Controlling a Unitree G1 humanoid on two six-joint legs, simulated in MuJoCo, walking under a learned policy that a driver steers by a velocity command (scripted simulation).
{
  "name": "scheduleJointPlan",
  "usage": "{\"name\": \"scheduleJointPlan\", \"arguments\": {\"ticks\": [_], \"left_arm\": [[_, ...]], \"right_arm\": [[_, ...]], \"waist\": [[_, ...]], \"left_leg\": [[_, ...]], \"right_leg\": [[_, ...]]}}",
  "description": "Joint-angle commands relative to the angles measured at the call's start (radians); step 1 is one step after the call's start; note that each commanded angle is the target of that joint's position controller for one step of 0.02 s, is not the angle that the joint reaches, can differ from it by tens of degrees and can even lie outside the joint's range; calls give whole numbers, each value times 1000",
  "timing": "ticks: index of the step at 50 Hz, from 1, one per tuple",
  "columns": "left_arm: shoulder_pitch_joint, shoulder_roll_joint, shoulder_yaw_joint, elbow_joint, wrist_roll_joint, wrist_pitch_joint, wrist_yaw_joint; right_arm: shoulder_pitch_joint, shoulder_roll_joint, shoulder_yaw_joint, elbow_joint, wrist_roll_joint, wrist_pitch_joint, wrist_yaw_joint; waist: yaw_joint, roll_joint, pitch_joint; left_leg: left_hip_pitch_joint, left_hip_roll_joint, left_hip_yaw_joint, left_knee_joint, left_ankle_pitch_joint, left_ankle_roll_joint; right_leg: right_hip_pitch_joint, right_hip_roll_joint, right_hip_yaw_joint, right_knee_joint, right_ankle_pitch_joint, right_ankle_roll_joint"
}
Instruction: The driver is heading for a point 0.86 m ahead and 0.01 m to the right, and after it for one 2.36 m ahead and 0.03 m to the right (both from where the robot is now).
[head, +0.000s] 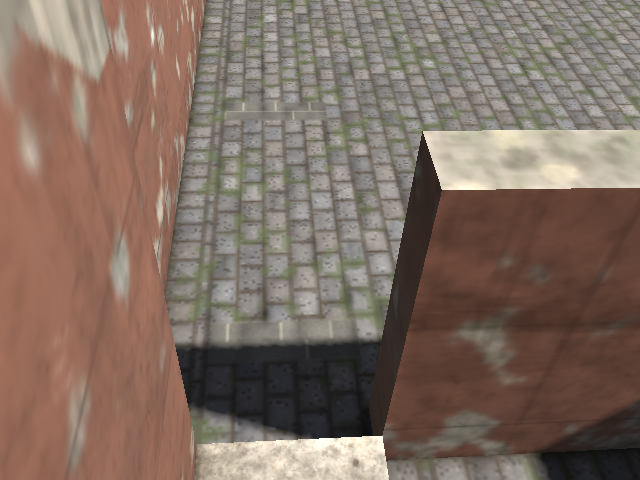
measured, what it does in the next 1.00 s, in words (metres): goes down: right foot 0.20 m lower, then left foot 0.19 m lower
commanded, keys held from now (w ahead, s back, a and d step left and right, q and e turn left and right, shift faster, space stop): w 1.00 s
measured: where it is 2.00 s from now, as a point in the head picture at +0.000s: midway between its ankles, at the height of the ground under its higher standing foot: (294, 443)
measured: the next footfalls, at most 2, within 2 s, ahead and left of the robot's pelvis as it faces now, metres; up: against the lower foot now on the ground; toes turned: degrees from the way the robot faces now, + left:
right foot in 0.10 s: +0.16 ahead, -0.13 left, -0.20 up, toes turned -2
left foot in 0.66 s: +0.41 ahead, +0.11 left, -0.39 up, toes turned +1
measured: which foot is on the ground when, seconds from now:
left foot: down 0.00-0.10, up 0.12-0.64, down 0.66-1.00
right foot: up 0.00-0.08, down 0.10-0.66, up 0.68-1.00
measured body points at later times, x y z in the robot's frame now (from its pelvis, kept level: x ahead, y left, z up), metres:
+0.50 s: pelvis +0.23 -0.03 -0.15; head +0.19 -0.03 +0.30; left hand +0.13 +0.18 -0.31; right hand +0.35 -0.26 -0.28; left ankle +0.42 +0.10 -0.84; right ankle +0.12 -0.13 -0.84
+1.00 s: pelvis +0.45 +0.03 -0.36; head +0.43 +0.04 +0.09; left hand +0.52 +0.26 -0.50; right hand +0.39 -0.16 -0.50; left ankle +0.37 +0.11 -1.03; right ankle +0.64 -0.15 -1.01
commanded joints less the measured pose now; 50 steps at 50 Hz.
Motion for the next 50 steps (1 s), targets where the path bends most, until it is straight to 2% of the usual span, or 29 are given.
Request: {"name": "scheduleJointPlan", "arguments": {"ticks": [1,2,3,4,5,6,7,8,10,11,14,15,16,20,26,27,28,30,32,33,34,35,37,39,41,43,46,47,50], "left_arm": [[-3,110,38,-18,12,-10,5],[-202,131,34,-60,-42,2,8],[-234,106,28,-30,-72,16,15],[221,66,27,117,-72,-3,12],[544,212,93,204,-82,-17,15],[404,94,77,98,-90,-5,-10],[426,160,95,108,-79,19,-11],[444,182,126,99,-104,42,-16],[427,113,112,92,-24,67,-4],[420,90,102,100,-17,66,8],[301,-32,48,105,-57,29,29],[238,2,51,96,-79,23,38],[228,72,68,121,-52,16,32],[256,11,55,171,-98,2,35],[305,6,65,197,-77,13,66],[217,100,37,199,46,-45,36],[218,121,78,167,-6,-51,52],[419,61,56,236,-32,-25,68],[362,154,63,252,3,-3,33],[428,145,76,301,18,0,-21],[512,95,90,302,-13,-3,-40],[402,45,51,188,-38,-21,-46],[113,-6,-1,28,-71,-38,13],[253,14,-27,83,-54,-10,49],[362,23,-5,109,-23,18,18],[226,35,13,100,13,-19,-18],[94,27,24,36,-7,-25,30],[119,20,15,39,-16,-23,42],[78,-31,1,21,-9,15,17]], "right_arm": [[-117,-175,-50,-99,-20,-29,4],[-83,-198,-64,-99,30,-12,-20],[-9,-225,-72,-47,29,11,-19],[-96,-245,-63,-40,-56,30,23],[-145,-166,-62,-11,-31,27,51],[126,-219,-116,80,149,61,-85],[134,-172,-92,23,179,52,-127],[73,-198,-86,22,165,50,-141],[-102,-176,-95,53,127,79,-165],[-140,-151,-91,59,112,100,-161],[-239,-38,-62,37,89,120,-140],[-293,-56,-76,44,66,122,-141],[-185,-48,-84,117,52,136,-147],[-349,-95,-92,61,65,127,-141],[-419,-82,-80,76,74,93,-103],[-269,-92,-24,28,-165,87,40],[-294,-135,-52,43,-133,76,75],[-508,-102,-31,-50,-91,82,79],[-113,-116,-43,76,-66,58,77],[106,-224,-101,146,-85,43,62],[205,-302,-112,151,-49,51,81],[428,-298,-91,220,-73,47,104],[41,-218,-78,145,-26,30,114],[-218,59,8,91,-41,4,85],[-258,12,3,51,3,-29,42],[-269,-170,-31,16,-49,-60,21],[78,-74,-6,143,-25,-53,-12],[101,-56,-5,121,8,-34,-26],[145,-3,9,113,15,13,-18]], "waist": [[57,188,184],[-58,129,263],[-100,112,213],[72,222,47],[215,13,64],[147,-48,-2],[77,-266,-136],[144,-194,-235],[173,-35,-86],[152,-31,12],[55,30,197],[39,51,212],[12,-13,149],[79,-24,202],[162,25,227],[0,-50,415],[78,119,323],[197,111,286],[22,162,164],[-57,303,86],[-27,461,-155],[-70,274,-281],[22,131,54],[185,-39,181],[203,128,193],[175,184,129],[40,130,137],[6,65,95],[17,115,119]], "left_leg": [[-390,151,-167,-182,373,138],[-127,166,-240,-173,305,143],[92,167,-324,-88,450,141],[-150,224,-317,154,622,125],[-190,148,-275,386,647,91],[-490,-32,-5,828,-10,81],[-802,34,2,1066,-129,28],[-851,76,15,1100,12,30],[-767,106,-68,927,217,9],[-768,102,-96,882,234,1],[-667,98,-107,354,780,-64],[-437,104,-85,106,914,-75],[-300,72,-58,188,966,-73],[-444,131,-125,-248,1284,-39],[-72,110,-85,-551,1408,-36],[1,180,-181,-254,1349,-15],[-148,160,-124,-590,1142,19],[-116,145,-81,-823,1008,-5],[338,115,-24,-871,1188,19],[564,96,10,-766,1099,93],[930,242,-162,-425,1498,246],[1076,403,-465,-434,1696,326],[754,551,-659,-691,843,348],[64,408,-382,-700,817,251],[-490,148,-83,-687,778,187],[-661,160,-95,-680,670,191],[62,327,-376,-520,697,218],[164,294,-354,-407,622,197],[-124,190,-298,-345,509,169]], "right_leg": [[390,62,-174,-11,-112,-16],[167,14,-124,-460,-291,-9],[146,-15,-75,-627,-173,-16],[678,0,-67,-276,34,-10],[810,5,-73,-524,57,-64],[1019,-128,63,-463,453,-111],[1362,-242,92,0,1143,-115],[1363,-275,166,-40,966,-202],[974,-265,243,-215,228,-311],[816,-282,291,-252,96,-335],[393,-187,180,-308,-239,-212],[236,-136,127,-412,-269,-207],[212,-125,137,-388,-170,-242],[449,-78,113,-300,-544,-211],[360,-22,42,-125,-699,-219],[-6,-138,161,63,-938,-285],[270,-112,85,49,-992,-282],[422,-75,175,145,-982,-267],[250,-35,179,496,-935,-263],[99,116,43,881,-852,-180],[-222,208,-49,1322,-1142,-115],[-394,318,54,1559,-1131,-86],[-819,73,77,1365,-910,-56],[-509,-85,149,828,-411,-83],[-22,-2,-36,587,-229,-52],[276,29,-64,608,-135,20],[-366,-19,157,275,-151,17],[-416,-28,145,42,-7,26],[-111,8,-3,-12,122,16]]}}
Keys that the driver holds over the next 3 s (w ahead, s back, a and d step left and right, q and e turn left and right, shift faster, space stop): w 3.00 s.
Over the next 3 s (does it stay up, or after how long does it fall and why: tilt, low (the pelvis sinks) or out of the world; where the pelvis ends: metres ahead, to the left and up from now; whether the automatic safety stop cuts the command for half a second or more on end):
stays up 1.59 -0.04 -0.89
